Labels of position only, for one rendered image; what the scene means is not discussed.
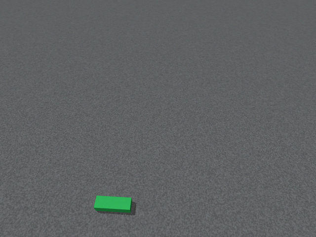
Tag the carton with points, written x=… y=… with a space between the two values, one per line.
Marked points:
x=113 y=204

